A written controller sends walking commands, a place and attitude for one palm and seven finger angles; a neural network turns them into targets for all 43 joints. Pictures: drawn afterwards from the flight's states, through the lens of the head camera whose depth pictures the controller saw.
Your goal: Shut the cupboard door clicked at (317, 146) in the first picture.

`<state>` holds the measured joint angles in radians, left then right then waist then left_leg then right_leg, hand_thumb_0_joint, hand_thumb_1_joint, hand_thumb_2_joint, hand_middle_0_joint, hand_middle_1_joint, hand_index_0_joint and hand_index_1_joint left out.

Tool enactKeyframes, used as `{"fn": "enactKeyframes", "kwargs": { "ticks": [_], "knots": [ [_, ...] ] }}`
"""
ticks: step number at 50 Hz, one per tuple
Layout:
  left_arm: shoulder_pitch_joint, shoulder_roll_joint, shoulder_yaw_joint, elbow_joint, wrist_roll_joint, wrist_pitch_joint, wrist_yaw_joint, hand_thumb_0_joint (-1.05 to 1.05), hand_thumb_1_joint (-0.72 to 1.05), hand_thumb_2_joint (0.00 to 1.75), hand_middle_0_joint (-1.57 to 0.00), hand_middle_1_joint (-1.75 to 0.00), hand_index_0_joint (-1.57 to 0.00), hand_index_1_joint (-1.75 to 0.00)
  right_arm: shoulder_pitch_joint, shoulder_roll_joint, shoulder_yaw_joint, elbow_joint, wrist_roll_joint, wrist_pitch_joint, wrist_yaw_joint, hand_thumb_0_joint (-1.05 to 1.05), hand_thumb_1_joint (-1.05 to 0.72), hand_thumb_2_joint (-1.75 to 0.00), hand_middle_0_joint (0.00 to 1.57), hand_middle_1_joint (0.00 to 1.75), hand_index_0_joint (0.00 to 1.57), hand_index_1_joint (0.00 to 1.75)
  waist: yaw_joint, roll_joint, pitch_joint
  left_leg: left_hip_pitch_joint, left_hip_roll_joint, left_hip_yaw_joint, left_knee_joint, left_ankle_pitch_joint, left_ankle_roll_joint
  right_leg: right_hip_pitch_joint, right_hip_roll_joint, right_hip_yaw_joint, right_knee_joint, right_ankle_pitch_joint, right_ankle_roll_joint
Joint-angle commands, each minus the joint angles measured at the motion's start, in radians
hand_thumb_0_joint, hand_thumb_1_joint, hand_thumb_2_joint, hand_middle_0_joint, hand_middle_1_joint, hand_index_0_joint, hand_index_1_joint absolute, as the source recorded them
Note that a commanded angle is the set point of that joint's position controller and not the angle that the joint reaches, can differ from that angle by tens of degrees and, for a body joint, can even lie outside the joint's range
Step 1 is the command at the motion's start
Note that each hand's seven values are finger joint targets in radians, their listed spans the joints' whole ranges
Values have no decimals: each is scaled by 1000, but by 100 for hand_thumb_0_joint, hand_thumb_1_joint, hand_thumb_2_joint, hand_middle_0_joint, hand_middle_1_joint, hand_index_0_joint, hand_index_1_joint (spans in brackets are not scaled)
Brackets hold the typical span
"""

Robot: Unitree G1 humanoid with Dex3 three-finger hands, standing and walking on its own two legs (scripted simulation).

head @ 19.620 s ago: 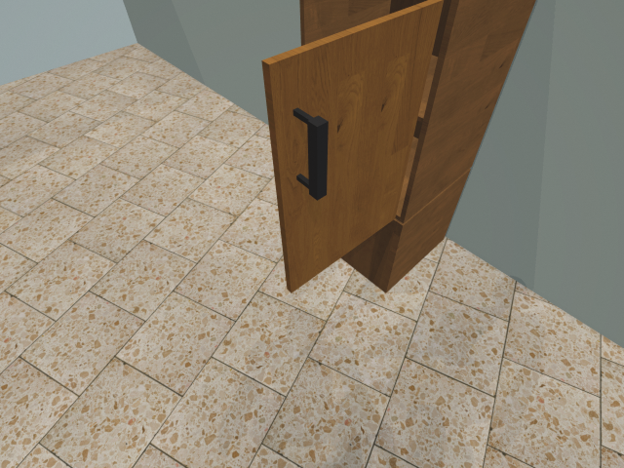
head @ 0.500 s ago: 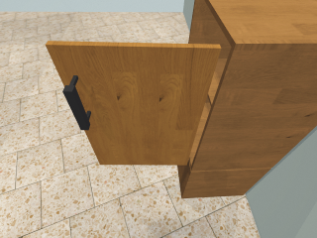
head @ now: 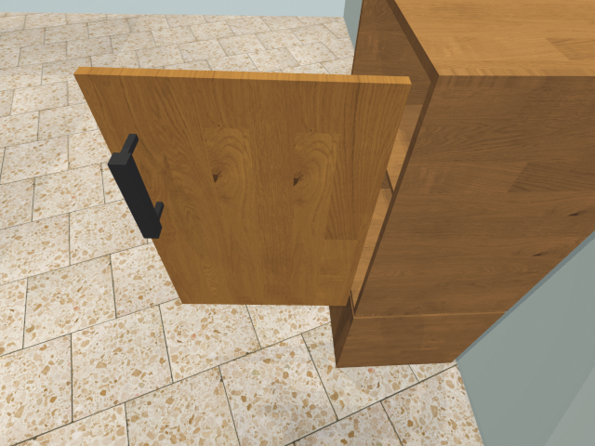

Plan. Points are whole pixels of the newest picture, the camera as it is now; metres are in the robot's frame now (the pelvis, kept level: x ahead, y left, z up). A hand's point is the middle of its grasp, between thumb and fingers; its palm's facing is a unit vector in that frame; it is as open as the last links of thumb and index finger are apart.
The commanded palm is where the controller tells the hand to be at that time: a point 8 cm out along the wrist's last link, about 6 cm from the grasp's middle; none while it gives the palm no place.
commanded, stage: raise the hand and make a fist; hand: left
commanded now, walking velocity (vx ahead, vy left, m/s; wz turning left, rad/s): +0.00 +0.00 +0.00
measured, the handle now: (142, 188) +0.44 +0.26 +0.09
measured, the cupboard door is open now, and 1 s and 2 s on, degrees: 87 87 87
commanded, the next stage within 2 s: bring the fist close to the handle in 1.84 s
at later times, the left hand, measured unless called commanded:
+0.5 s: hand out of the picture +0.11 +0.17 +0.01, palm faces +0.20 -0.98 -0.07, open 5.4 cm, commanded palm +0.11 +0.22 -0.01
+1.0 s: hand (158, 396) +0.17 +0.17 +0.03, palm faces -0.01 -1.00 -0.03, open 3.3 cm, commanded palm +0.14 +0.24 +0.05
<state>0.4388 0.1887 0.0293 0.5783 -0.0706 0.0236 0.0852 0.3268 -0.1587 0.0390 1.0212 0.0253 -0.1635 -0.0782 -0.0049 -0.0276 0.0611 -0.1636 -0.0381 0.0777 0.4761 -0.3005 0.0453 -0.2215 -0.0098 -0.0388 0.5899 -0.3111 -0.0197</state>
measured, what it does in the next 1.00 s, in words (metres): stands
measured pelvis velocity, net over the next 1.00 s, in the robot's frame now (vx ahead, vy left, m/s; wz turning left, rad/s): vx -0.03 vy -0.01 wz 0.05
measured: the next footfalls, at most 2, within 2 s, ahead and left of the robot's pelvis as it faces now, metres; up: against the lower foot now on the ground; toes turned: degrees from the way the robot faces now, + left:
none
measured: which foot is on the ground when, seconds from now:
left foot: down 0.00-1.00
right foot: down 0.00-1.00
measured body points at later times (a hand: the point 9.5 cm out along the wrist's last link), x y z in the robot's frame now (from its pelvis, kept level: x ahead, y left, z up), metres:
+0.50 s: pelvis -0.06 -0.04 -0.08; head -0.02 -0.03 +0.37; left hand +0.10 +0.22 +0.01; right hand +0.20 -0.25 -0.12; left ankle -0.03 +0.09 -0.74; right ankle -0.02 -0.11 -0.74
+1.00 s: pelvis -0.03 -0.01 -0.05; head +0.01 -0.01 +0.40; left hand +0.17 +0.23 +0.03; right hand +0.14 -0.25 -0.12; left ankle -0.03 +0.09 -0.74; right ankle -0.02 -0.11 -0.74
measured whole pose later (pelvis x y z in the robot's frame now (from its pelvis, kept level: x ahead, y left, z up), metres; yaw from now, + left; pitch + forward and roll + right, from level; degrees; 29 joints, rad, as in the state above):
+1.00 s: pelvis -0.03 -0.01 -0.05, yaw +3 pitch +9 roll -1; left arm 0.44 0.24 0.11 -0.16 -0.29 -0.27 -0.26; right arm 0.29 -0.28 0.00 0.55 0.04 -0.25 -0.07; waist 0.00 0.03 -0.07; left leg -0.63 -0.01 0.01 0.93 -0.45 0.04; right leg -0.60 0.01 -0.09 0.89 -0.45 -0.03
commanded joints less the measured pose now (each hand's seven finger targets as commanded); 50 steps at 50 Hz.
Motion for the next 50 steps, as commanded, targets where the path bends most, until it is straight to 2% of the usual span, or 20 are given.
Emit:
{"fn": "enactKeyframes", "kwargs": {
  "ticks": [1,4,7,8,11,13,15,18,19,21,24,28,29,32,34,37,41,44,49,50],
  "knots": [
    [-168,-84,-141,-708,-85,-109,48,0,90,90,-27,-38,-27,-38,-40,-204,-69,-249,15,-204,27,0,-90,-90,20,30,20,30,-47,199,-153,32,114,-156,-23,514,-70,-153,-5,-23,34,54,1],
    [-80,27,35,-498,-68,-244,-7,0,90,90,-33,-44,-33,-44,-94,-216,-98,-359,-4,-215,45,0,-90,-90,20,30,20,30,-44,-136,50,-269,40,-156,99,130,-52,-247,-12,-34,-64,28,-12],
    [240,-43,112,-320,-151,-450,-187,0,90,90,-38,-50,-38,-50,-129,-206,-119,-432,-25,-200,69,0,-90,-90,20,30,20,30,49,-444,-99,-455,9,-112,278,130,-54,-301,-12,-17,115,182,12],
    [264,-52,112,-344,-185,-525,-266,0,90,90,-40,-52,-40,-52,-144,-204,-124,-462,-30,-194,80,0,-90,-90,20,30,20,30,70,-433,-158,-511,-6,-95,316,92,-65,-285,-25,13,161,207,21],
    [240,98,242,-388,-217,-595,-412,0,90,90,-46,-58,-46,-58,-200,-212,-132,-574,-12,-154,97,0,-90,-90,20,30,20,30,114,-102,-236,-587,-34,-43,389,26,-66,-264,-57,104,222,134,-2],
    [91,169,256,-557,-202,-552,-403,0,90,90,-49,-62,-49,-62,-238,-210,-119,-650,-6,-134,91,0,-90,-90,20,30,20,30,117,119,-286,-574,-37,-22,402,-3,-45,-304,-39,108,238,-11,-20],
    [-52,202,253,-756,-195,-537,-347,0,90,90,-53,-66,-53,-66,-228,-203,-113,-694,-9,-125,82,0,-90,-90,20,30,20,30,86,207,-345,-559,-15,-41,421,-40,-29,-358,-24,118,239,-129,-23],
    [-226,179,215,-1020,-196,-625,-260,0,90,90,-58,-72,-58,-72,-167,-179,-104,-675,-16,-144,67,0,-90,-90,20,30,20,30,11,218,-423,-504,11,-83,487,-42,-12,-422,-8,133,234,-151,-16],
    [-322,174,180,-1102,-201,-662,-249,0,90,90,-60,-74,-60,-74,-162,-182,-100,-664,-19,-150,56,0,-90,-90,20,30,20,30,-33,135,-429,-519,19,-96,514,-64,-6,-443,-5,151,229,-182,-5],
    [-266,97,75,-1058,-208,-696,-273,0,90,90,-64,-78,-64,-78,-153,-192,-93,-636,-10,-171,41,0,-90,-90,20,30,20,30,-67,90,-355,-539,31,-111,537,-103,-5,-492,0,166,206,-238,-6],
    [-253,111,23,-908,-219,-643,-355,0,90,90,-69,-84,-69,-84,-142,-219,-74,-611,5,-179,14,0,-90,-90,20,30,20,30,-105,43,-237,-599,37,-123,550,-160,2,-515,1,175,161,-312,6],
    [-116,199,104,-697,-203,-353,-429,0,90,90,-77,-92,-77,-92,-137,-228,-71,-655,37,-129,-6,0,-90,-90,20,30,20,30,-26,-47,-221,-649,30,-104,480,-179,-1,-382,-36,213,74,-386,28],
    [-79,236,165,-678,-207,-277,-423,0,90,90,-79,-94,-79,-94,-156,-221,-68,-675,41,-114,-8,0,-90,-90,20,30,20,30,21,-14,-249,-632,21,-100,458,-154,-3,-320,-46,223,69,-358,27],
    [-66,235,284,-841,-258,-175,-336,0,90,90,-84,-100,-84,-100,-183,-174,-56,-722,29,-84,-8,0,-90,-90,20,30,20,30,79,-31,-364,-563,11,-99,414,-58,-20,-175,-68,208,78,-177,46],
    [-50,228,361,-922,-284,-216,-239,0,90,90,-88,-104,-88,-104,-182,-150,-51,-704,16,-79,-3,0,-90,-90,20,30,20,30,98,-51,-388,-523,20,-111,391,13,-28,-124,-51,164,111,-20,45],
    [-20,171,306,-985,-252,-343,-183,0,90,90,-93,-110,-93,-110,-129,-150,-60,-671,2,-104,14,0,-90,-90,20,30,20,30,74,14,-364,-458,31,-116,347,133,-31,-161,-19,84,191,253,30],
    [-43,107,129,-936,-198,-443,-257,0,90,90,-101,-118,-101,-118,-92,-191,-66,-637,-7,-135,30,0,-90,-90,20,30,20,30,-12,62,-275,-423,33,-117,354,128,-18,-304,2,33,209,205,23],
    [-44,101,82,-895,-224,-406,-345,0,90,90,-106,-124,-106,-124,-84,-220,-74,-641,12,-151,18,0,-90,-90,20,30,20,30,-30,21,-252,-410,33,-126,344,60,-11,-324,7,42,154,66,17],
    [-105,255,261,-1011,-234,-339,-302,0,90,90,-115,-134,-115,-134,-104,-215,-69,-655,14,-149,-6,0,-90,-90,20,30,20,30,38,77,-347,-332,33,-135,272,72,-17,-239,15,5,148,37,-2],
    [-105,230,264,-1042,-239,-341,-277,0,90,90,-117,-136,-117,-136,-109,-202,-63,-664,11,-147,-5,0,-90,-90,20,30,20,30,48,92,-367,-309,33,-137,256,104,-20,-219,16,-9,160,78,-6]
  ]
}}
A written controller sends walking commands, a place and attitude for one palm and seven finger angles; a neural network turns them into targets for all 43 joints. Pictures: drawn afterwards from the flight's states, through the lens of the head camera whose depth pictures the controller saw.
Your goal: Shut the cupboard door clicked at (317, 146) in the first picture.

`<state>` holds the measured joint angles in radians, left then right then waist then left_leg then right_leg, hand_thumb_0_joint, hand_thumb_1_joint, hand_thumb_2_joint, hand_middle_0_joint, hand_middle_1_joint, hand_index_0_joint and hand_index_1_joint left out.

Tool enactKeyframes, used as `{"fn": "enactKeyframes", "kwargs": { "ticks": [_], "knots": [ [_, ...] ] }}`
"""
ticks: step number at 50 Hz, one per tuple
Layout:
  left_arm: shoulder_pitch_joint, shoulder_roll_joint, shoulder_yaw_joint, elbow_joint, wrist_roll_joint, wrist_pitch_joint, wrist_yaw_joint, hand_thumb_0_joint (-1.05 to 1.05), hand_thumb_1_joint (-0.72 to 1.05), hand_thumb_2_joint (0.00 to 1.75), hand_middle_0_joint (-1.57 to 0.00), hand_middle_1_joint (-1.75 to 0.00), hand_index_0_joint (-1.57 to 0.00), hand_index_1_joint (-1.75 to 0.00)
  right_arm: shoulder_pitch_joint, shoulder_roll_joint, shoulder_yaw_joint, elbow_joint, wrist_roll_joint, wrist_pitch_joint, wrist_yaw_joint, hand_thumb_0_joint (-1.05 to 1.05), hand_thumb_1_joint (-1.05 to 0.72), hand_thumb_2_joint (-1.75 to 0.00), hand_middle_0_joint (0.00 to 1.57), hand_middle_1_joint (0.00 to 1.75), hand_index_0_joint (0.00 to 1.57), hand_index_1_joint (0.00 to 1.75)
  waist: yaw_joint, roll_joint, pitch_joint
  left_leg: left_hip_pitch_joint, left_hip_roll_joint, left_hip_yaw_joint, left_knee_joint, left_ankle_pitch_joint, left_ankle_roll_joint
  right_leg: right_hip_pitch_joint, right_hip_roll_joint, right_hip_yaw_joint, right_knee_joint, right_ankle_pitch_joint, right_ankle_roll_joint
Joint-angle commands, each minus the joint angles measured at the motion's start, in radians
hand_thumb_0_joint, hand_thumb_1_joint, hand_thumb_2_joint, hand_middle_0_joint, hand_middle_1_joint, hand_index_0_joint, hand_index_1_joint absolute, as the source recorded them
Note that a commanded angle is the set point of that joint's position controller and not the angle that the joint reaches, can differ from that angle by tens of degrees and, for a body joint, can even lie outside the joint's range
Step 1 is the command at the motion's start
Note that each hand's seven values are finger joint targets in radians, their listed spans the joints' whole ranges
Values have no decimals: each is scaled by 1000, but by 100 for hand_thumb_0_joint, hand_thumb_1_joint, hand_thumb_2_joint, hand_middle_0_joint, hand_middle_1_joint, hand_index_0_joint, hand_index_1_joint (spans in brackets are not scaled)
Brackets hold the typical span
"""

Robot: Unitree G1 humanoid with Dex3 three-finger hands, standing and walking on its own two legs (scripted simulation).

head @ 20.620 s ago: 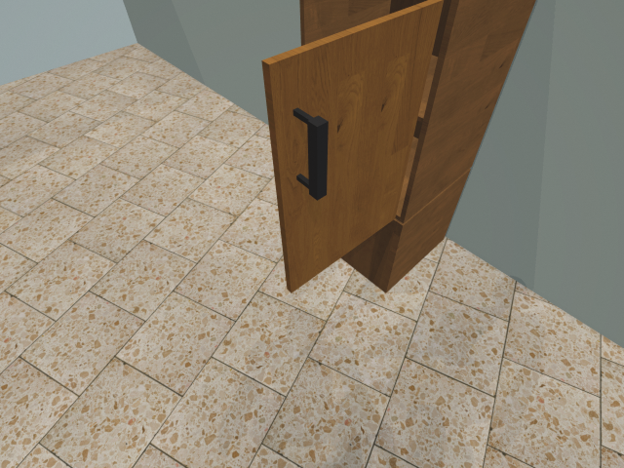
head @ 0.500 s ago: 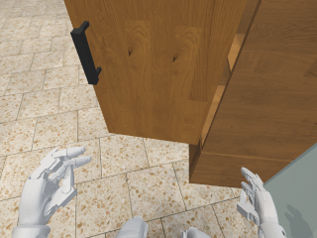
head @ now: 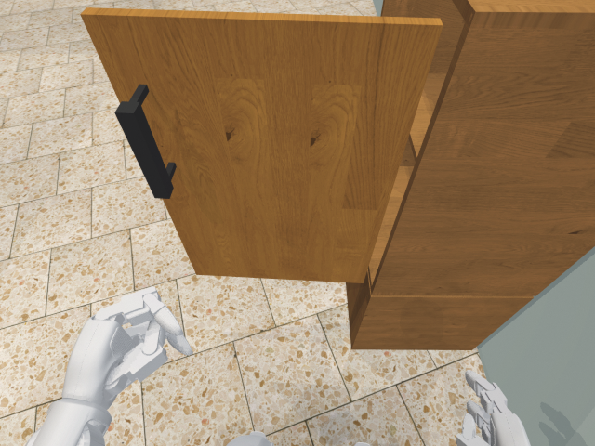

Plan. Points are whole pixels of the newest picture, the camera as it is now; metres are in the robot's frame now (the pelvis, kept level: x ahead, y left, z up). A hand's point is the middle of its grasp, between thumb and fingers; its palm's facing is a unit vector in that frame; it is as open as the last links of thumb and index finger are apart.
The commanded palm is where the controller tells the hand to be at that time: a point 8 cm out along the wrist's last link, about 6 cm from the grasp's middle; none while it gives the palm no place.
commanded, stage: raise the hand and make a fist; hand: left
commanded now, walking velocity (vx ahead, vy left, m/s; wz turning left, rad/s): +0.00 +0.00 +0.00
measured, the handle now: (153, 144) +0.48 +0.24 +0.13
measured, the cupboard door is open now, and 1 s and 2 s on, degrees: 87 87 87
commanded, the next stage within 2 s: bring the fist close to the handle in 0.84 s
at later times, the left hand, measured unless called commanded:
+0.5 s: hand (101, 293) +0.24 +0.21 +0.15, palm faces +0.07 -1.00 -0.06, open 3.2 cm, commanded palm +0.21 +0.25 +0.14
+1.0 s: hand (151, 323) +0.22 +0.17 +0.12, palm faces +0.00 -1.00 -0.05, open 3.1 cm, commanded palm +0.21 +0.23 +0.14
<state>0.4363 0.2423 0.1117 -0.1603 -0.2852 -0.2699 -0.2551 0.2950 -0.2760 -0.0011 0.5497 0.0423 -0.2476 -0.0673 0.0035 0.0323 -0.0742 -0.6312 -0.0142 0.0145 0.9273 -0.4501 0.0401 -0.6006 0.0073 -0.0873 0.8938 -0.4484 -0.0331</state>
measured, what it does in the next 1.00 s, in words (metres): stands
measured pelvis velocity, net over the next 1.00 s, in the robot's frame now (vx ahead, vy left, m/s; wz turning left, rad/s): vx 0.00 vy -0.01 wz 0.01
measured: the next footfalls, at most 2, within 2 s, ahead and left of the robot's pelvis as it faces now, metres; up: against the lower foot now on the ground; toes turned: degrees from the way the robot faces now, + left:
none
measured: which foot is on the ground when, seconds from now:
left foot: down 0.00-1.00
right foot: down 0.00-1.00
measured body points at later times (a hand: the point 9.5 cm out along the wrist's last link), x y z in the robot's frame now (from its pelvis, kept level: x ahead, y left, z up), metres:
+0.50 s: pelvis +0.01 +0.01 +0.02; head +0.02 +0.01 +0.47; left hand +0.23 +0.27 +0.16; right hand +0.19 -0.20 -0.04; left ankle +0.01 +0.09 -0.69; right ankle +0.00 -0.10 -0.69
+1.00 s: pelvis +0.00 -0.01 +0.03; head +0.00 -0.03 +0.48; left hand +0.22 +0.22 +0.13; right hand +0.18 -0.24 -0.04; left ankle +0.01 +0.09 -0.69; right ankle +0.00 -0.10 -0.69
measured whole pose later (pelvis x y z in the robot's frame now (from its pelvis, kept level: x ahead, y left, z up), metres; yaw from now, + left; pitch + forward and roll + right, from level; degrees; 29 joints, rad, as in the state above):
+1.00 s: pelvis +0.00 -0.01 +0.03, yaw +0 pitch +1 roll +0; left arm 0.32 0.25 0.16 -0.16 -0.28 -0.04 -0.23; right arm 0.26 -0.25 0.05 0.58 0.05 -0.25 -0.08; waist 0.02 0.05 -0.04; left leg -0.37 -0.01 0.01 0.70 -0.35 0.02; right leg -0.35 0.02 -0.09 0.68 -0.36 -0.05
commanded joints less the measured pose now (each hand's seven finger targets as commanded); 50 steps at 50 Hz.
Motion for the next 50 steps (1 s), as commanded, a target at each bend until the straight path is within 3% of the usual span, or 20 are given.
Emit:
{"fn": "enactKeyframes", "kwargs": {
  "ticks": [1,5,9,10,14,15,19,23,25,28,29,34,35,38,39,42,45,47,49,50],
  "knots": [
    [-89,163,191,-312,-25,-48,89,0,90,90,-119,-138,-119,-138,-75,-76,-21,-192,-7,-59,-14,0,-90,-90,20,30,20,30,45,42,-225,177,13,-76,-203,298,-22,165,5,23,-131,260,3],
    [-89,101,139,-291,-23,-31,114,0,90,90,-126,-146,-126,-146,-67,-76,-11,-183,-9,-44,2,0,-90,-90,20,30,20,30,23,32,-174,213,24,-79,-209,384,-35,154,14,4,-135,336,6],
    [-110,71,51,-206,-1,68,48,0,90,90,-130,-150,-130,-150,-66,-98,-5,-181,2,-31,5,0,-90,-90,20,30,20,30,-4,7,-81,204,31,-90,-240,327,-28,143,13,8,-182,299,9],
    [-130,73,38,-221,4,93,32,0,90,90,-130,-150,-130,-150,-66,-97,-4,-186,8,-29,2,0,-90,-90,20,30,20,30,-2,20,-88,214,31,-91,-251,317,-27,156,9,11,-194,295,9],
    [-211,175,134,-278,3,158,31,0,90,90,-130,-150,-130,-150,-87,-95,8,-191,4,-26,-15,0,-90,-90,20,30,20,30,17,15,-112,253,28,-96,-280,320,-24,209,9,15,-223,303,6],
    [-246,180,155,-321,-4,155,40,0,90,90,-130,-150,-130,-150,-94,-86,12,-196,2,-27,-17,0,-90,-90,20,30,20,30,24,19,-151,275,26,-95,-290,332,-27,228,7,12,-226,310,6],
    [-287,202,218,-361,-26,116,82,0,90,90,-130,-150,-130,-150,-103,-73,24,-172,-5,-37,-16,0,-90,-90,20,30,20,30,41,52,-177,327,27,-95,-306,408,-47,265,15,3,-230,351,-1],
    [-266,111,138,-250,-31,139,57,0,90,90,-130,-150,-130,-150,-110,-78,23,-143,5,-48,-9,0,-90,-90,20,30,20,30,24,55,-99,323,29,-96,-333,355,-51,242,14,0,-263,315,2],
    [-219,75,90,-186,-28,184,24,0,90,90,-130,-150,-130,-150,-109,-86,17,-141,14,-48,-9,0,-90,-90,20,30,20,30,17,-2,-65,300,27,-87,-335,322,-36,245,8,7,-287,310,7],
    [-203,107,105,-195,-20,239,0,0,90,90,-130,-150,-130,-150,-115,-93,11,-153,15,-42,-14,0,-90,-90,20,30,20,30,30,-6,-76,295,20,-80,-347,308,-30,271,1,16,-301,310,9],
    [-196,137,132,-196,-16,247,8,0,90,90,-130,-150,-130,-150,-117,-96,10,-154,14,-38,-15,0,-90,-90,20,30,20,30,33,-42,-74,285,21,-79,-347,307,-25,289,0,22,-308,305,9],
    [-298,218,234,-351,-12,146,88,0,90,90,-130,-150,-130,-150,-131,-77,15,-156,-6,-47,-16,0,-90,-90,20,30,20,30,48,4,-134,325,17,-74,-352,328,-28,306,5,27,-300,291,6],
    [-312,190,217,-366,-12,117,99,0,90,90,-130,-150,-130,-150,-134,-68,18,-154,-7,-53,-13,0,-90,-90,20,30,20,30,47,39,-139,337,15,-71,-356,330,-31,302,6,25,-297,290,3],
    [-286,138,176,-294,-15,72,103,0,90,90,-130,-150,-130,-150,-124,-71,15,-126,-5,-65,-5,0,-90,-90,20,30,20,30,28,56,-97,331,13,-62,-342,305,-31,269,6,27,-303,285,5],
    [-266,127,155,-254,-13,77,93,0,90,90,-130,-150,-130,-150,-117,-80,14,-118,-5,-64,-3,0,-90,-90,20,30,20,30,19,24,-80,311,14,-62,-335,295,-25,273,4,33,-309,279,7],
    [-230,88,84,-178,-10,128,40,0,90,90,-130,-150,-130,-150,-119,-88,8,-121,9,-63,-7,0,-90,-90,20,30,20,30,10,20,-15,275,9,-54,-340,219,-19,252,-7,55,-347,210,12],
    [-211,127,107,-180,-13,181,11,0,90,90,-130,-150,-130,-150,-126,-94,3,-139,12,-57,-15,0,-90,-90,20,30,20,30,20,-52,-39,252,4,-49,-328,207,-9,281,-24,98,-379,164,23],
    [-251,164,153,-237,-15,178,24,0,90,90,-130,-150,-130,-150,-141,-87,6,-149,7,-55,-21,0,-90,-90,20,30,20,30,32,-37,-70,266,2,-46,-325,225,-9,300,-29,108,-380,166,24],
    [-387,252,243,-231,-20,147,63,0,90,90,-130,-150,-130,-150,-138,-88,9,-124,-1,-50,-29,0,-90,-90,20,30,20,30,16,-69,-51,247,6,-49,-314,207,-10,286,-30,126,-395,116,31],
    [-466,253,251,-239,-17,123,77,0,90,90,-130,-150,-130,-150,-153,-81,11,-120,-1,-48,-30,0,-90,-90,20,30,20,30,14,-52,-64,246,4,-48,-315,200,-10,292,-33,138,-397,91,31]
  ]
}}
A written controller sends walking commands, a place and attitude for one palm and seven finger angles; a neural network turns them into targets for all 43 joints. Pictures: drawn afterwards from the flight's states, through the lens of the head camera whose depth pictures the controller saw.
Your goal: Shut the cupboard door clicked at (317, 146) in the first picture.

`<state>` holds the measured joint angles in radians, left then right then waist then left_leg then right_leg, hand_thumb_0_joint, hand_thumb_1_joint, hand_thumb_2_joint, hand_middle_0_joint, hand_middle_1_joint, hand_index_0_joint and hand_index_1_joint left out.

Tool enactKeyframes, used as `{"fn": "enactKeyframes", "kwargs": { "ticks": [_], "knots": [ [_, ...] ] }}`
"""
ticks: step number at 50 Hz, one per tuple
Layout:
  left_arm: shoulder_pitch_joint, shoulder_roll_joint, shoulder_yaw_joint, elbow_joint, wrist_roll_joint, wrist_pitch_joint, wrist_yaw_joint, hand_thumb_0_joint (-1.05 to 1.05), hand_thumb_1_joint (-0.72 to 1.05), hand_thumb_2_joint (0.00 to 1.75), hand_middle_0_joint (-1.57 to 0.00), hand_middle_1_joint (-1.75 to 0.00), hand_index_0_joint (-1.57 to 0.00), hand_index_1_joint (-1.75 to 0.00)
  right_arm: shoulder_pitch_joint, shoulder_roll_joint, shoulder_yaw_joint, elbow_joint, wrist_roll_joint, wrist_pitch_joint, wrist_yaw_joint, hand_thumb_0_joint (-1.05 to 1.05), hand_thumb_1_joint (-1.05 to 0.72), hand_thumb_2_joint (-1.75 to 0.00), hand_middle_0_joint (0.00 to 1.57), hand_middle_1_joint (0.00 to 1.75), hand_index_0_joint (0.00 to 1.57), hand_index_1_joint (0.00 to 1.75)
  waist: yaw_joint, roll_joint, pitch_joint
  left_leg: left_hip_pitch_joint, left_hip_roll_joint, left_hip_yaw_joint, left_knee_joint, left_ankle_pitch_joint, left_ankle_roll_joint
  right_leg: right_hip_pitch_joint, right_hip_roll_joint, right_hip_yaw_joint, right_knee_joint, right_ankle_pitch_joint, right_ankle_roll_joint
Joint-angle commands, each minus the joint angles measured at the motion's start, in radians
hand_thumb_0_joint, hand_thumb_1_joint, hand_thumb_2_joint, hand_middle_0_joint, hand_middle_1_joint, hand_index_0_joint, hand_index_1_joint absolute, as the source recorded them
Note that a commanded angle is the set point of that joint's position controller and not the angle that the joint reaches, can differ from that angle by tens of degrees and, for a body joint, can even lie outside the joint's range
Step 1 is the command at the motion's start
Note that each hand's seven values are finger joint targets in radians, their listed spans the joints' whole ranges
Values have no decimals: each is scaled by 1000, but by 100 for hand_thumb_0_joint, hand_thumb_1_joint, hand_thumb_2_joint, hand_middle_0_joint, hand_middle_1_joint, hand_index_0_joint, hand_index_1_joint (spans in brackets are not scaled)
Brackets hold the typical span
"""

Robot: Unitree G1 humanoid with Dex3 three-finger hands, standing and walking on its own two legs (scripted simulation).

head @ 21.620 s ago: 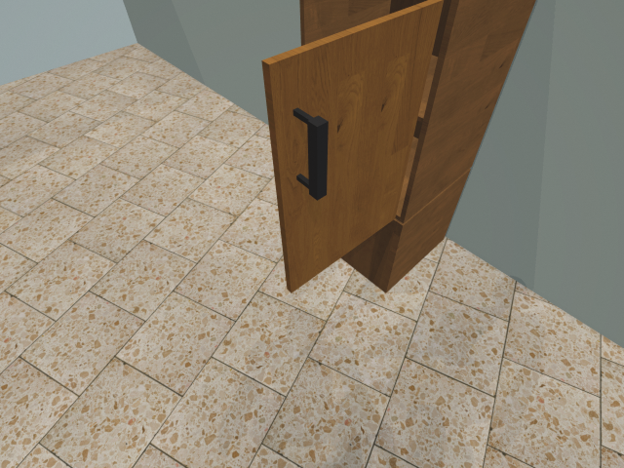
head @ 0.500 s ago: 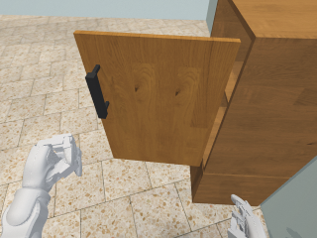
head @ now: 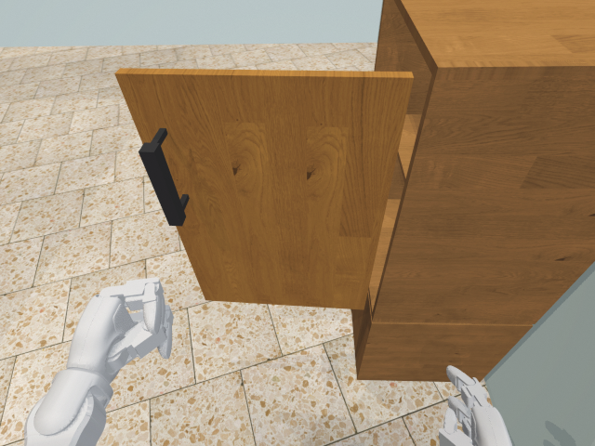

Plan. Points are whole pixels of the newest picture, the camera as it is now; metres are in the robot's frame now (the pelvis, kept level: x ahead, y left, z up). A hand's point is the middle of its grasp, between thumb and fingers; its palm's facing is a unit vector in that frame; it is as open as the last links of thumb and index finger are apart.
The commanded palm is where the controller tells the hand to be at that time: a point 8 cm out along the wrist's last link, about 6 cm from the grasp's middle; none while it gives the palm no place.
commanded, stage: bring the fist close to the handle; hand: left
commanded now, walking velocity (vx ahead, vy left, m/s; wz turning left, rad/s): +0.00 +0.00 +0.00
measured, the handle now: (169, 178) +0.48 +0.25 +0.11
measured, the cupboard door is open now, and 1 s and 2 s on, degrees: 87 87 81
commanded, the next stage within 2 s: push the door shut along its arc in 1.34 s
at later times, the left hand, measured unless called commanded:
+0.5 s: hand (156, 259) +0.31 +0.21 +0.12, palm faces +0.07 -1.00 -0.05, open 3.2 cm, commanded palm +0.28 +0.26 +0.11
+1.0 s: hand (159, 221) +0.37 +0.23 +0.12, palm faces +0.04 -1.00 -0.03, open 3.1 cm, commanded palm +0.35 +0.28 +0.11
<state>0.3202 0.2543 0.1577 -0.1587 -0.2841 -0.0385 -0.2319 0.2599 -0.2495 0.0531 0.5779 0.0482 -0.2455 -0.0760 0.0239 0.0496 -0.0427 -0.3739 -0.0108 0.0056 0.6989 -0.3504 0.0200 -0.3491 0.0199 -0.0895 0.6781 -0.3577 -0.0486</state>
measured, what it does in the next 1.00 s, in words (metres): stands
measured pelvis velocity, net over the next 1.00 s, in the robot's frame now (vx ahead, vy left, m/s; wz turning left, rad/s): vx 0.00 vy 0.01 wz -0.02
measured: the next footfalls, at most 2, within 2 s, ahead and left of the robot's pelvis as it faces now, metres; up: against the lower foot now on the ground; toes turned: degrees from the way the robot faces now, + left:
none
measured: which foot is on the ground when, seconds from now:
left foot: down 0.00-1.00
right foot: down 0.00-1.00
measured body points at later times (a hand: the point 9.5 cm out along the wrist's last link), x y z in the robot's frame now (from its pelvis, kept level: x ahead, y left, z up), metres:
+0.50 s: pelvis +0.01 +0.00 +0.00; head +0.03 -0.02 +0.45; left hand +0.30 +0.26 +0.12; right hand +0.17 -0.25 -0.08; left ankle +0.01 +0.11 -0.72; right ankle +0.00 -0.08 -0.72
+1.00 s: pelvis +0.00 +0.01 +0.00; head +0.03 +0.00 +0.45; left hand +0.37 +0.28 +0.12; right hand +0.13 -0.25 -0.10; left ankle +0.01 +0.11 -0.72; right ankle +0.00 -0.08 -0.72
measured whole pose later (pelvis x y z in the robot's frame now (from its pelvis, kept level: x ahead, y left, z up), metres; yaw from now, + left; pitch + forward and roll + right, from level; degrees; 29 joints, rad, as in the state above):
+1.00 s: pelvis +0.00 +0.01 +0.00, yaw -1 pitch +5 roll +0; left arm -0.35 0.38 0.31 0.53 -0.26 -0.11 -0.28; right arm 0.27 -0.27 0.04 0.64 0.06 -0.15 -0.09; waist -0.02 0.03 -0.04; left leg -0.42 -0.01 0.03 0.67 -0.33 0.03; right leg -0.40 0.02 -0.07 0.66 -0.34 -0.04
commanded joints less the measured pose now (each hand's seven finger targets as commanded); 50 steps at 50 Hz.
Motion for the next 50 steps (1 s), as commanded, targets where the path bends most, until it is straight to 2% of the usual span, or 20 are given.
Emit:
{"fn": "enactKeyframes", "kwargs": {
  "ticks": [1,4,5,8,9,11,14,16,19,22,27,29,30,35,37,39,43,46,47,50],
  "knots": [
    [-381,227,202,-208,-20,-128,64,0,90,90,-130,-150,-130,-150,-120,-100,-40,-140,-8,-52,-21,0,-90,-90,20,30,20,30,-10,-59,-84,-11,0,-38,-85,89,9,31,-46,143,-183,-18,46],
    [-422,238,209,-122,-26,-173,61,0,90,90,-130,-150,-130,-150,-111,-107,-40,-111,-3,-55,-20,0,-90,-90,20,30,20,30,-15,-9,-105,-3,1,-35,-78,103,6,40,-45,145,-169,22,41],
    [-435,209,181,-90,-26,-175,44,0,90,90,-130,-150,-130,-150,-113,-103,-40,-107,0,-56,-20,0,-90,-90,20,30,20,30,-17,17,-109,10,-2,-31,-81,112,6,38,-44,138,-163,50,39],
    [-444,178,113,39,-26,-126,-24,0,90,90,-130,-150,-130,-150,-96,-119,-41,-97,8,-59,-25,0,-90,-90,20,30,20,30,-20,37,-107,9,-3,-29,-83,134,6,45,-47,138,-156,130,40],
    [-436,189,115,100,-26,-100,-45,0,90,90,-130,-150,-130,-150,-86,-128,-45,-96,13,-56,-26,0,-90,-90,20,30,20,30,-31,-34,-99,-6,1,-34,-77,136,10,44,-50,143,-159,138,50],
    [-421,184,115,112,-34,-60,-76,0,90,90,-130,-150,-130,-150,-80,-132,-52,-112,15,-51,-28,0,-90,-90,20,30,20,30,-10,-66,-138,-1,0,-32,-82,179,12,77,-53,135,-146,215,54],
    [-445,259,211,97,-53,-45,-70,0,90,90,-130,-150,-130,-150,-81,-138,-55,-124,10,-42,-28,0,-90,-90,20,30,20,30,16,-115,-210,4,-1,-31,-76,249,11,133,-57,129,-113,348,66],
    [-480,255,235,35,-53,-73,-42,0,90,90,-130,-150,-130,-150,-90,-124,-54,-138,4,-40,-24,0,-90,-90,20,30,20,30,27,-80,-252,36,-4,-25,-86,298,9,150,-51,107,-89,425,60],
    [-527,297,274,3,-35,-132,14,0,90,90,-130,-150,-130,-150,-78,-120,-52,-125,-7,-36,-15,0,-90,-90,20,30,20,30,27,-50,-246,56,0,-23,-93,332,7,136,-35,85,-73,428,46],
    [-535,246,222,48,-9,-156,20,0,90,90,-130,-150,-130,-150,-69,-119,-55,-112,-5,-30,-6,0,-90,-90,20,30,20,30,6,-8,-222,74,-1,-12,-95,337,7,95,-30,77,-72,425,41],
    [-578,209,147,123,-8,-107,-35,0,90,90,-130,-150,-130,-150,-64,-132,-62,-106,8,-17,-13,0,-90,-90,20,30,20,30,-16,32,-190,85,1,-16,-103,294,9,59,-25,72,-98,363,35],
    [-648,220,145,153,-15,-91,-44,0,90,90,-130,-150,-130,-150,-58,-141,-64,-97,10,-11,-21,0,-90,-90,20,30,20,30,-36,-39,-184,79,6,-25,-101,270,13,50,-23,71,-109,332,40],
    [-669,226,157,160,-21,-90,-44,0,90,90,-130,-150,-130,-150,-60,-139,-66,-97,11,-10,-25,0,-90,-90,20,30,20,30,-30,-52,-195,79,6,-27,-106,266,13,53,-23,69,-111,326,40],
    [-793,286,210,189,-9,-127,-3,0,90,90,-130,-150,-130,-150,-64,-136,-60,-81,2,-1,-29,0,-90,-90,20,30,20,30,-26,-52,-240,92,6,-34,-114,270,11,64,-24,70,-103,311,34],
    [-832,296,219,243,3,-136,7,0,90,90,-130,-150,-130,-150,-66,-133,-56,-73,2,7,-26,0,-90,-90,20,30,20,30,-27,-25,-226,85,4,-30,-118,253,9,51,-25,73,-106,295,32],
    [-850,346,248,339,17,-130,7,0,90,90,-130,-150,-130,-150,-52,-143,-56,-62,2,22,-26,0,-90,-90,20,30,20,30,-29,-55,-206,55,8,-28,-117,235,11,55,-27,79,-111,278,33],
    [-924,342,232,432,23,-117,-25,0,90,90,-130,-150,-130,-150,-47,-143,-56,-67,9,40,-24,0,-90,-90,20,30,20,30,-28,29,-228,61,2,-25,-119,241,7,50,-29,83,-110,289,23],
    [-999,324,196,456,16,-125,-51,0,90,90,-130,-150,-130,-150,-35,-147,-59,-71,11,47,-24,0,-90,-90,20,30,20,30,-46,15,-252,73,6,-27,-112,250,10,42,-25,81,-108,301,24],
    [-1016,351,221,477,13,-133,-53,0,90,90,-130,-150,-130,-150,-26,-152,-61,-66,10,49,-25,0,-90,-90,20,30,20,30,-43,8,-260,68,7,-30,-109,253,8,42,-24,80,-107,301,23],
    [-1014,336,215,513,1,-155,-62,0,90,90,-130,-150,-130,-150,-16,-157,-67,-68,10,52,-23,0,-90,-90,20,30,20,30,-45,-51,-262,56,9,-30,-106,247,13,43,-22,80,-105,302,27]
  ]
}}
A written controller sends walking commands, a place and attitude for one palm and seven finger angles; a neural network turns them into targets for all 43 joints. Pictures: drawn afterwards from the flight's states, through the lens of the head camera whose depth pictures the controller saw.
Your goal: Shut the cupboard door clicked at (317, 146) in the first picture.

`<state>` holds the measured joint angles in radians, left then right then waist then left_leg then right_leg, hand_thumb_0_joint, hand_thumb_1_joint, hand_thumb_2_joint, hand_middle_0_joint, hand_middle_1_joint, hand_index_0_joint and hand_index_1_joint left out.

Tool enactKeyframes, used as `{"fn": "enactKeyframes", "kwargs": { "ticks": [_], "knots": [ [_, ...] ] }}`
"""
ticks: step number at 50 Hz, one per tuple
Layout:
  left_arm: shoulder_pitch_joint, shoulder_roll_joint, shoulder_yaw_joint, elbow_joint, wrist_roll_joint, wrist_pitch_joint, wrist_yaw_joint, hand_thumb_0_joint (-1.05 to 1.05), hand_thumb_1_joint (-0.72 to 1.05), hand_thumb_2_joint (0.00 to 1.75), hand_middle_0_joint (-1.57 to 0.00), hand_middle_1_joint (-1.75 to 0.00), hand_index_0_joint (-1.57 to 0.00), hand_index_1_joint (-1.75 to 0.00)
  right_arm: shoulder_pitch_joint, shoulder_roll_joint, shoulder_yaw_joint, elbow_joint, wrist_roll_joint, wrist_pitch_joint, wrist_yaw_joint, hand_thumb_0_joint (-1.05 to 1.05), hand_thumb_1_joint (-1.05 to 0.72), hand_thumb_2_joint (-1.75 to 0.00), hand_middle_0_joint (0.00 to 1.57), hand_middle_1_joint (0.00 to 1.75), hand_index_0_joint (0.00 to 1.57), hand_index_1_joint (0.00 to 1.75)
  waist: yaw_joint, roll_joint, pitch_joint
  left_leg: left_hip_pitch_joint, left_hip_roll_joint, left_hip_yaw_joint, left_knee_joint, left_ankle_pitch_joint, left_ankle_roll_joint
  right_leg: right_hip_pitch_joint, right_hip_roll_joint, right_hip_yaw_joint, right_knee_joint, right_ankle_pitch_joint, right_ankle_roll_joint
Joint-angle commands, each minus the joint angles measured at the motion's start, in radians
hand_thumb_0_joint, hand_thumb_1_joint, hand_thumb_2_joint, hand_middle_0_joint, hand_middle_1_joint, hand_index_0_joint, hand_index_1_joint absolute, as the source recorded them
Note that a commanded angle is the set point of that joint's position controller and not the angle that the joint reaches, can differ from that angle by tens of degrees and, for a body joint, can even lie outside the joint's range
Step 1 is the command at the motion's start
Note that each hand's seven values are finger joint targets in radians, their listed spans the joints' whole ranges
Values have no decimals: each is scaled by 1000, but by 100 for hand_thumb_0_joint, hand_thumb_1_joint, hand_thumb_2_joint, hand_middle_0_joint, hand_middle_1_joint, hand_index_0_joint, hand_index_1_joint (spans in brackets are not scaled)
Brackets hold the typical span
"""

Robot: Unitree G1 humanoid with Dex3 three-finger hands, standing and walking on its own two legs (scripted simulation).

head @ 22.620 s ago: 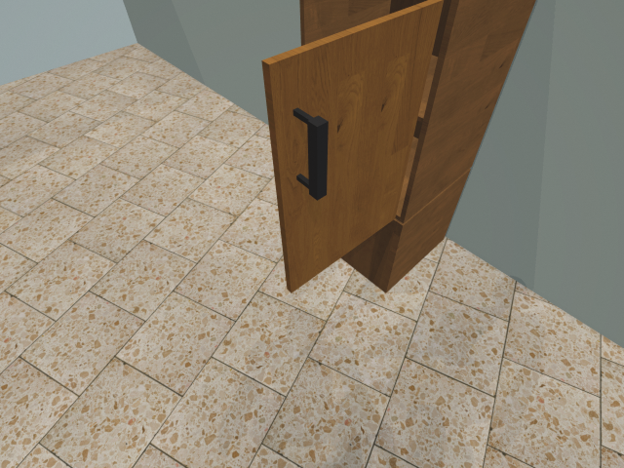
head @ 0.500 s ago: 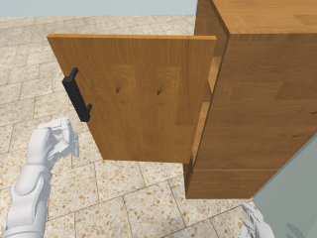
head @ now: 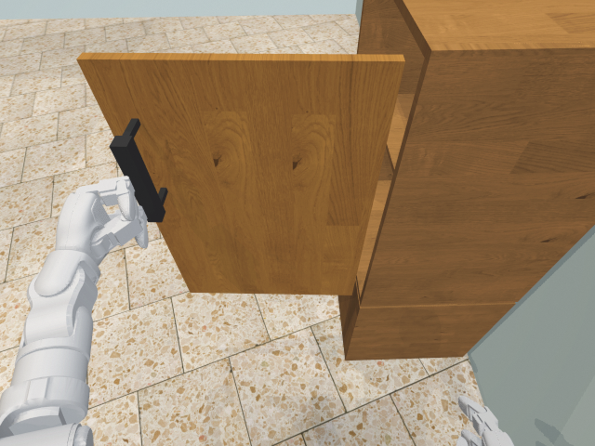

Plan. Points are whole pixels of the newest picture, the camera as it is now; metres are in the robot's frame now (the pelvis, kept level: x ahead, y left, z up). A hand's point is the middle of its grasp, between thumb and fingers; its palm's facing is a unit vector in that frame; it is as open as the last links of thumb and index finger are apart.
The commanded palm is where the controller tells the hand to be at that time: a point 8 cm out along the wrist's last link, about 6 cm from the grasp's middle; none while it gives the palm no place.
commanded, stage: bring the fist close to the handle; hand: left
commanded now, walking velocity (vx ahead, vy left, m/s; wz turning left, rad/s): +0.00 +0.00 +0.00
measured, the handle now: (145, 172) +0.47 +0.25 +0.10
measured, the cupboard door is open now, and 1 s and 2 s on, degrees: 87 81 68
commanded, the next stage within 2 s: push the door shut along its arc in 0.34 s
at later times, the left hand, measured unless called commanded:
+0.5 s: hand (137, 224) +0.36 +0.23 +0.11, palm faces +0.06 -1.00 -0.03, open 3.1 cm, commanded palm +0.34 +0.28 +0.11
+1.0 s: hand (147, 190) +0.43 +0.23 +0.11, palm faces -0.09 -1.00 -0.02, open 3.0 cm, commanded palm +0.42 +0.27 +0.11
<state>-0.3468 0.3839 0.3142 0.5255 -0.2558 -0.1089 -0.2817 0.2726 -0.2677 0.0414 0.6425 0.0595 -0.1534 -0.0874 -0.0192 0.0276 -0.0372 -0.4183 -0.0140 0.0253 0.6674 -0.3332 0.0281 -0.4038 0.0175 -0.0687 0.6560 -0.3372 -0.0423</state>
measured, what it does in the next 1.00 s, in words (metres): stands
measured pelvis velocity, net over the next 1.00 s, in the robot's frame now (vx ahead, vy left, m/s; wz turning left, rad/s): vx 0.00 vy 0.01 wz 0.00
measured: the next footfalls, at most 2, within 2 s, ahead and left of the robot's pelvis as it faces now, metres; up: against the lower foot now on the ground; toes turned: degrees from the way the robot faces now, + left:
none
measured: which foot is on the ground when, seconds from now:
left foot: down 0.00-1.00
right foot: down 0.00-1.00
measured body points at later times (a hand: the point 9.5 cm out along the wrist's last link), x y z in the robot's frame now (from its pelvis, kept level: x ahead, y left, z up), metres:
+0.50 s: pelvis +0.00 +0.01 +0.00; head +0.02 +0.00 +0.45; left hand +0.36 +0.28 +0.12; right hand +0.13 -0.24 -0.10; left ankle +0.00 +0.10 -0.72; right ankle +0.00 -0.09 -0.72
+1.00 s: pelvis +0.00 +0.01 -0.01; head +0.06 +0.01 +0.44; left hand +0.42 +0.29 +0.12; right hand +0.07 -0.26 -0.12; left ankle +0.00 +0.10 -0.72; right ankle +0.00 -0.09 -0.72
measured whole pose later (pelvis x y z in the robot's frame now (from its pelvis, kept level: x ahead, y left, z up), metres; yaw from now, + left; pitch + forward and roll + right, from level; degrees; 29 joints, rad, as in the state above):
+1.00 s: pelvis +0.00 +0.01 -0.01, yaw +0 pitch +9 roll -1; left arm -0.66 0.50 0.32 0.93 -0.24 -0.23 -0.44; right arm 0.35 -0.30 0.03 0.67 0.06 -0.08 -0.08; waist -0.07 0.01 -0.04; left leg -0.53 -0.02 0.02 0.72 -0.35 0.04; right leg -0.50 0.01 -0.07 0.69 -0.34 -0.03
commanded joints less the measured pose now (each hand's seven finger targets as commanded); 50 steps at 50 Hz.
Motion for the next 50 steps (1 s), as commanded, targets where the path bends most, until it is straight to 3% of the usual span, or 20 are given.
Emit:
{"fn": "enactKeyframes", "kwargs": {
  "ticks": [1,3,5,7,9,12,14,15,18,19,21,24,28,34,37,39,43,45,48,50],
  "knots": [
    [-335,216,70,-173,-24,-93,-12,0,90,90,-130,-150,-130,-150,-24,-139,-59,-132,-2,-38,-11,0,-90,-90,20,30,20,30,3,-15,-288,109,11,-49,-76,237,3,101,-19,58,-78,285,19],
    [-298,212,75,-178,-21,-104,-5,0,90,90,-130,-150,-130,-150,-19,-138,-61,-141,-2,-35,-4,0,-90,-90,20,30,20,30,19,12,-303,115,10,-50,-81,259,-1,108,-18,53,-71,297,16],
    [-307,206,60,-194,-9,-108,7,0,90,90,-130,-150,-130,-150,-17,-136,-63,-140,-1,-31,-1,0,-90,-90,20,30,20,30,12,39,-298,130,14,-51,-80,278,1,95,-18,52,-68,307,16],
    [-315,198,57,-211,-7,-110,21,0,90,90,-130,-150,-130,-150,-11,-137,-65,-140,-3,-28,3,0,-90,-90,20,30,20,30,7,17,-291,133,14,-51,-85,272,1,88,-15,48,-74,300,19],
    [-276,249,104,-228,-6,-119,36,0,90,90,-130,-150,-130,-150,-9,-142,-67,-145,-8,-21,1,0,-90,-90,20,30,20,30,19,-6,-302,125,17,-47,-86,292,5,127,-16,53,-74,322,19],
    [-297,201,67,-278,-1,-135,44,0,90,90,-130,-150,-130,-150,-19,-128,-64,-148,-6,-24,5,0,-90,-90,20,30,20,30,17,58,-310,158,18,-48,-94,308,-1,110,-12,48,-71,320,16],
    [-308,219,74,-268,2,-140,52,0,90,90,-130,-150,-130,-150,-14,-134,-65,-136,-8,-21,1,0,-90,-90,20,30,20,30,3,16,-284,154,23,-51,-94,293,3,103,-9,47,-80,303,18],
    [-309,188,53,-271,-1,-139,50,0,90,90,-130,-150,-130,-150,-19,-130,-64,-139,-6,-23,3,0,-90,-90,20,30,20,30,2,13,-283,158,22,-51,-98,297,4,102,-9,47,-81,311,18],
    [-301,181,53,-236,-5,-125,42,0,90,90,-130,-150,-130,-150,-23,-131,-63,-132,-2,-20,1,0,-90,-90,20,30,20,30,-1,31,-266,150,18,-45,-105,254,0,88,-10,46,-93,283,18],
    [-276,203,71,-209,-4,-116,41,0,90,90,-130,-150,-130,-150,-17,-135,-64,-131,-3,-17,0,0,-90,-90,20,30,20,30,1,-12,-253,133,20,-48,-104,245,4,100,-10,50,-98,278,20],
    [-272,196,70,-202,-9,-105,30,0,90,90,-130,-150,-130,-150,-27,-133,-62,-136,0,-15,1,0,-90,-90,20,30,20,30,5,-7,-248,129,17,-44,-110,234,4,98,-12,50,-100,277,20],
    [-322,215,62,-201,-2,-103,15,0,90,90,-130,-150,-130,-150,-29,-137,-60,-138,0,-11,-3,0,-90,-90,20,30,20,30,-10,12,-240,131,17,-44,-102,230,6,92,-14,55,-102,272,19],
    [-522,247,48,-142,-2,-123,-16,0,90,90,-130,-150,-130,-150,-23,-142,-51,-115,0,-8,-14,0,-90,-90,20,30,20,30,-48,11,-222,124,15,-53,-96,170,7,43,-13,61,-107,213,19],
    [-630,297,42,43,4,-143,-79,0,90,90,-130,-150,-130,-150,10,-157,-51,-94,-2,-1,-20,0,-90,-90,20,30,20,30,-61,14,-270,100,11,-59,-64,155,10,33,-20,72,-88,197,17],
    [-618,309,49,114,5,-140,-113,0,90,90,-130,-150,-130,-150,28,-163,-53,-98,-1,7,-12,0,-90,-90,20,30,20,30,-47,48,-321,97,8,-55,-51,220,4,49,-23,68,-64,268,12],
    [-614,330,63,154,-2,-140,-131,0,90,90,-130,-150,-130,-150,46,-169,-57,-101,-3,14,-8,0,-90,-90,20,30,20,30,-46,4,-337,83,11,-54,-38,254,8,67,-23,69,-55,310,15],
    [-701,312,29,172,-2,-155,-159,0,90,90,-130,-150,-130,-150,68,-175,-60,-96,0,24,-4,0,-90,-90,20,30,20,30,-70,27,-325,88,13,-58,-29,264,6,14,-15,62,-50,308,15],
    [-748,327,27,191,-2,-168,-164,0,90,90,-130,-150,-130,-150,80,-182,-63,-91,1,31,-5,0,-90,-90,20,30,20,30,-85,-14,-307,71,17,-61,-28,241,12,-2,-14,62,-52,288,18],
    [-789,311,5,208,3,-181,-176,0,90,90,-130,-150,-130,-150,95,-184,-64,-80,-2,34,-4,0,-90,-90,20,30,20,30,-92,51,-325,104,17,-68,-24,240,7,-40,-11,59,-48,263,12],
    [-816,333,13,235,8,-186,-181,0,90,90,-130,-150,-130,-150,110,-188,-67,-69,-3,43,-6,0,-90,-90,20,30,20,30,-100,24,-346,97,19,-72,-17,250,11,-36,-9,60,-45,270,15]
  ]
}}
